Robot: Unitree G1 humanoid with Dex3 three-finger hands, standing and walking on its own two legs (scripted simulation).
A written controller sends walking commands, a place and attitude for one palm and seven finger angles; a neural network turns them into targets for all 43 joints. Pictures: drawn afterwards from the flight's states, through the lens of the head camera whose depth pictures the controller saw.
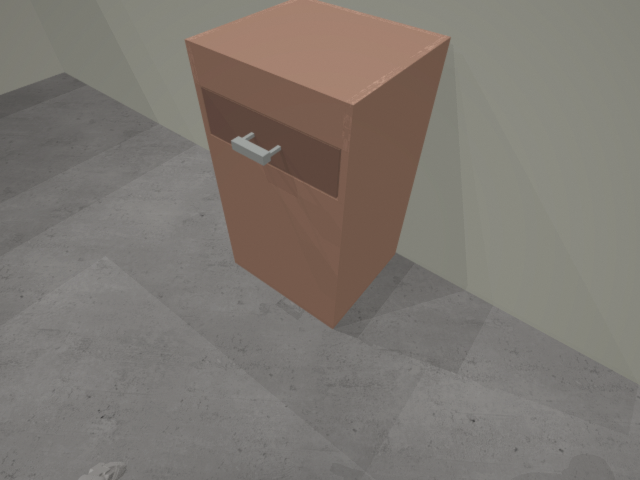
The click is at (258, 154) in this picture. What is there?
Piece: drawer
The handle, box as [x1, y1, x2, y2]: [231, 132, 280, 165]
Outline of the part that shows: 231,140 232,149 263,165 270,160 271,155 280,149 280,146 277,145 269,151 267,151 249,142 248,140 254,136 251,132 242,138 238,136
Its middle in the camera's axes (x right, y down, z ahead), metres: -0.16 -0.23 +0.96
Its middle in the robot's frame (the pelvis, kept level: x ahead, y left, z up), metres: +0.86 +0.21 -0.08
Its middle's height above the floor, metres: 0.69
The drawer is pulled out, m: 0.00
